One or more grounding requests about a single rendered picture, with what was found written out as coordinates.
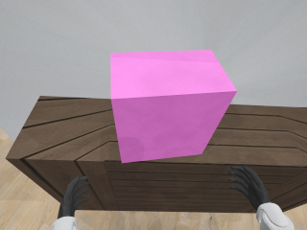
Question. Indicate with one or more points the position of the robot right hand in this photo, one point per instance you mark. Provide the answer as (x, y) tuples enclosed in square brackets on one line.
[(253, 189)]

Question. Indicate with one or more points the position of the carton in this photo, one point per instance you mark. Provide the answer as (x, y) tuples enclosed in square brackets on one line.
[(167, 104)]

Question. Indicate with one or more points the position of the pedestal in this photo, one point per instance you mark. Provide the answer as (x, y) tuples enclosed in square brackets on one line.
[(66, 137)]

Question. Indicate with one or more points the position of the robot left forearm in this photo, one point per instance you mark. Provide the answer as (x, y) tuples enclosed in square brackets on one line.
[(65, 223)]

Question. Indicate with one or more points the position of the robot left hand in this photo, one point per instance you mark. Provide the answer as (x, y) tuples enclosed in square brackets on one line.
[(69, 202)]

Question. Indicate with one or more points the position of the robot right forearm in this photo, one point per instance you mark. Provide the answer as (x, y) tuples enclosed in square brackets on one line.
[(270, 217)]

